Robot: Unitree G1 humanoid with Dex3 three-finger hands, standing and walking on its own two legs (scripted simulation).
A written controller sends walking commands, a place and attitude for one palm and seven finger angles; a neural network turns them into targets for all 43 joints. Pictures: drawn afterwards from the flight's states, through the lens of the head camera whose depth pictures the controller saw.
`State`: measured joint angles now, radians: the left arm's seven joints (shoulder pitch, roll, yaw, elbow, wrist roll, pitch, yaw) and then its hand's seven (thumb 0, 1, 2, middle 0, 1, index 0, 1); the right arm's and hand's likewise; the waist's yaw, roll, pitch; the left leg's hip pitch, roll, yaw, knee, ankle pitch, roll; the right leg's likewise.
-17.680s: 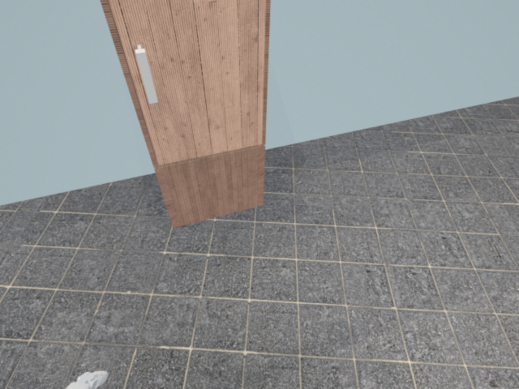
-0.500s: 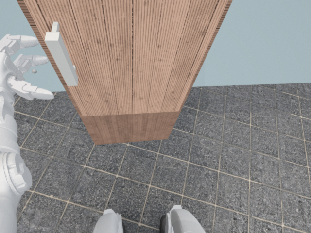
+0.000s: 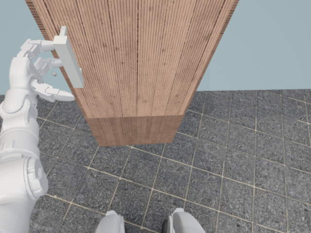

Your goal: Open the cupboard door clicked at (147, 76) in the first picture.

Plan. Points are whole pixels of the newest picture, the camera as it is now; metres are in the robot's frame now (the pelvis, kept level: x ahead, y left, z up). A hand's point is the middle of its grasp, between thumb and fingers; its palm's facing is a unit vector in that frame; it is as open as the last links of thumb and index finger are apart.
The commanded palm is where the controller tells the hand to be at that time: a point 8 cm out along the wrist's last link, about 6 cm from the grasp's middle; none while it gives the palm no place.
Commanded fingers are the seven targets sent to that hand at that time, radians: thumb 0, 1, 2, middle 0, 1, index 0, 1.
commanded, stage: slide the fingers in behind the handle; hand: left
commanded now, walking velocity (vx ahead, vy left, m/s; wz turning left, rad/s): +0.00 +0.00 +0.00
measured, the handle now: (71, 59) +0.54 +0.19 +0.08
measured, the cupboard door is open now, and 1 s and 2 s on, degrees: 0 0 1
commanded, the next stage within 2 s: close the thumb around the handle in 0.96 s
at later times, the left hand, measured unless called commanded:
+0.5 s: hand (71, 73) +0.49 +0.19 +0.08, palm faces +0.02 -1.00 -0.03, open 13.8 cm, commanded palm +0.46 +0.23 +0.08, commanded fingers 0.00 -0.50 0.30 -0.30 -1.20 -0.30 -1.20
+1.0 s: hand (72, 74) +0.49 +0.18 +0.08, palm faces +0.01 -1.00 -0.01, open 13.9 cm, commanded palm +0.46 +0.23 +0.08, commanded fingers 0.00 -0.50 0.30 -0.30 -1.20 -0.30 -1.20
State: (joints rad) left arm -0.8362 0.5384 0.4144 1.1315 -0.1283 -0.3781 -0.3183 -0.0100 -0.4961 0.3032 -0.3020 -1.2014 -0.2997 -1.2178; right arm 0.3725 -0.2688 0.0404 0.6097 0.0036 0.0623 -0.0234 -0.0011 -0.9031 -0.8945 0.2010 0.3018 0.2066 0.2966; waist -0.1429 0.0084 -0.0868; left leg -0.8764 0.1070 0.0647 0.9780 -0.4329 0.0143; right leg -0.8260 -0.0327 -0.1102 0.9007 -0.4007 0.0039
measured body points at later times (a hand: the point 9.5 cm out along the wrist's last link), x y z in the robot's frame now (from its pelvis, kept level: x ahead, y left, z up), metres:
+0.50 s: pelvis +0.00 -0.01 +0.00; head +0.11 +0.01 +0.44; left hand +0.48 +0.24 +0.09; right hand +0.02 -0.27 -0.11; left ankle +0.01 +0.11 -0.68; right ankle +0.01 -0.13 -0.68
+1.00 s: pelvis +0.00 -0.01 +0.00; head +0.11 +0.01 +0.44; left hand +0.48 +0.24 +0.08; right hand +0.01 -0.28 -0.11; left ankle +0.01 +0.11 -0.68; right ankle +0.01 -0.13 -0.68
